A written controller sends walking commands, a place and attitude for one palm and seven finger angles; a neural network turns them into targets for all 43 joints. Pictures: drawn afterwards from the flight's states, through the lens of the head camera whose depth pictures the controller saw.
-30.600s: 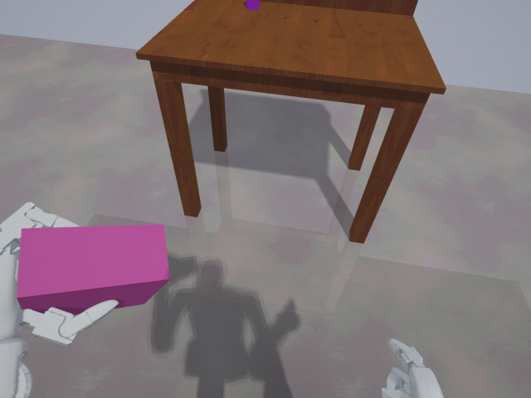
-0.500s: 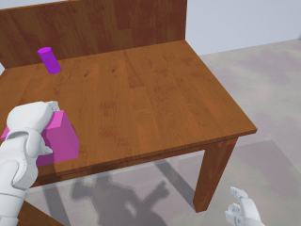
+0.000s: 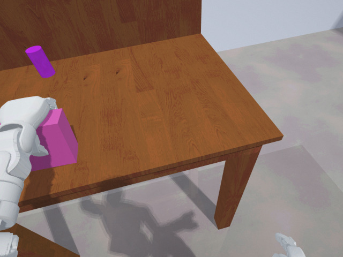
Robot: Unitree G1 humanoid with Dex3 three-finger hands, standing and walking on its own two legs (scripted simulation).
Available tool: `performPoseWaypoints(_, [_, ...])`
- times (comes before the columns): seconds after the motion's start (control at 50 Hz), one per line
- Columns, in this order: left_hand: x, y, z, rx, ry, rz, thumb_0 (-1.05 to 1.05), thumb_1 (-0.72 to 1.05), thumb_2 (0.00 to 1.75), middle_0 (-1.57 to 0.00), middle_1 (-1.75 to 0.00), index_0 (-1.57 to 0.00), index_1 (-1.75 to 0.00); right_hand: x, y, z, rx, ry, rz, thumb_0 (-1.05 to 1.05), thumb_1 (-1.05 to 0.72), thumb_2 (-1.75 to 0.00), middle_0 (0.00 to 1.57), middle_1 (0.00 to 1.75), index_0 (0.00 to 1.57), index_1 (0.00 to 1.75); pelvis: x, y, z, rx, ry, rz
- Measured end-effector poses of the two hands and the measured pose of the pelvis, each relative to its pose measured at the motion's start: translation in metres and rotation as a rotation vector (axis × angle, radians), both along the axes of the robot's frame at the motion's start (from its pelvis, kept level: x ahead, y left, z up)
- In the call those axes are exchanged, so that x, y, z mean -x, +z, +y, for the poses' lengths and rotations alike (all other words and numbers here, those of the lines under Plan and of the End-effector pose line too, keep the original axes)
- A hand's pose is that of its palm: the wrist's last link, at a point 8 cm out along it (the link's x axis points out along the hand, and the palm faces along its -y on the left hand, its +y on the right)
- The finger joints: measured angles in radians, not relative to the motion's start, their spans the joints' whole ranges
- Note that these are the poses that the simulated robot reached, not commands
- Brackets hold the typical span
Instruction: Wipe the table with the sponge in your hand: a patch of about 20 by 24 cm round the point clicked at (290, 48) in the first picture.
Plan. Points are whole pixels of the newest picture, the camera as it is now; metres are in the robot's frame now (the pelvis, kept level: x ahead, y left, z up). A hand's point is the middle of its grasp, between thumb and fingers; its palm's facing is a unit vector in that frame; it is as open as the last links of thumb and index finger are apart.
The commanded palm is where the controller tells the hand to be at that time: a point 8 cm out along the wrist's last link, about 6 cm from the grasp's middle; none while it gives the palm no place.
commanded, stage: wipe forward along the first lane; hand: left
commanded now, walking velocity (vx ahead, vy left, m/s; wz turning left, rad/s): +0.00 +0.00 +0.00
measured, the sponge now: (44, 147) +0.31 +0.37 +0.09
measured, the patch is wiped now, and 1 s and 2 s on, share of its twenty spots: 0.05 0.15 0.25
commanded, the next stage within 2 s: slide across to the middle lane in 0.98 s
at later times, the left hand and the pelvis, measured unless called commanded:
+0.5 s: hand (42, 115) +0.37 +0.38 +0.14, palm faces -0.10 +0.05 -0.99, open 10.4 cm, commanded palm +0.37 +0.38 +0.17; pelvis -0.01 +0.00 +0.00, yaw +0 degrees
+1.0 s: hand (44, 101) +0.42 +0.41 +0.14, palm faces -0.12 +0.04 -0.99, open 10.4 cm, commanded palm +0.41 +0.41 +0.17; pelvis +0.02 +0.02 +0.00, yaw +0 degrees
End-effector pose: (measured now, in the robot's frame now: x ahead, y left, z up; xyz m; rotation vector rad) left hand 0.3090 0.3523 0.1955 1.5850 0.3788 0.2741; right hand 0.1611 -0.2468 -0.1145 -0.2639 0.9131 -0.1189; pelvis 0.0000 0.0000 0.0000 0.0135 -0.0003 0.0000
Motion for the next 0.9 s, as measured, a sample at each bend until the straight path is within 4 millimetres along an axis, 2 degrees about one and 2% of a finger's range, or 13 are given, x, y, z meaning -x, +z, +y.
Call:
performPoseWaypoints(0.28, [-0.029,0.0,0.006,-0.033,-0.033,0.044,0.03,-0.58,1.07,-0.72,-1.27,-0.76,-1.26,0.048,-0.015,-0.013,0.005,-0.074,0.11,0.01,-0.9,-0.9,0.2,0.3,0.21,0.3,0.006,-0.003,0.0,-0.004,-0.002,0.052])
performPoseWaypoints(0.42, [-0.038,-0.001,0.012,-0.024,-0.032,0.032,0.03,-0.58,1.08,-0.73,-1.27,-0.76,-1.27,0.065,-0.018,-0.016,0.008,-0.103,0.153,0.01,-0.9,-0.9,0.2,0.3,0.21,0.3,0.007,-0.003,0.003,-0.004,-0.003,0.069])
performPoseWaypoints(0.68, [-0.074,0.003,0.025,-0.039,-0.012,0.073,0.03,-0.59,1.08,-0.73,-1.27,-0.76,-1.27,0.075,-0.014,-0.016,0.032,-0.15,0.194,0.01,-0.9,-0.9,0.2,0.3,0.21,0.3,0.001,-0.003,0.011,0.001,-0.01,0.113])
performPoseWaypoints(0.9, [-0.09,-0.002,0.039,-0.007,-0.039,0.066,0.03,-0.59,1.08,-0.73,-1.26,-0.77,-1.27,0.072,-0.015,-0.006,0.029,-0.153,0.25,0.01,-0.9,-0.9,0.2,0.3,0.21,0.3,-0.014,-0.002,0.021,0.011,-0.009,0.142])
